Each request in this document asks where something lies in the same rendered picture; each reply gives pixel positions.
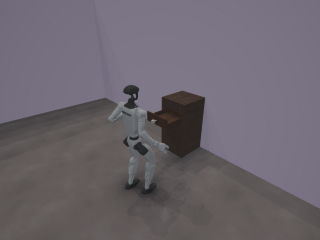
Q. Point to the left robot upper arm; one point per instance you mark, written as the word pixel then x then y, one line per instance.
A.
pixel 116 112

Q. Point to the robot head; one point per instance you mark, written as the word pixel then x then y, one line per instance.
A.
pixel 130 90

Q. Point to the cabinet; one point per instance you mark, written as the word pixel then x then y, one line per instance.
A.
pixel 186 137

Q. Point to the right robot upper arm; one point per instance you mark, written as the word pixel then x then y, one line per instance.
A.
pixel 141 115

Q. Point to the robot left thigh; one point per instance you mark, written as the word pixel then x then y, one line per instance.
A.
pixel 135 159

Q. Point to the left robot forearm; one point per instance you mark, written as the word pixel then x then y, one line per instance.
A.
pixel 119 116

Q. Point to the drawer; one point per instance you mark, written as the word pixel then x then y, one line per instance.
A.
pixel 166 118

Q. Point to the right robot forearm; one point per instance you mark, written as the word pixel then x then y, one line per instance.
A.
pixel 149 140

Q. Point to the robot right hand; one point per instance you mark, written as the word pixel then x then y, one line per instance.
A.
pixel 162 147

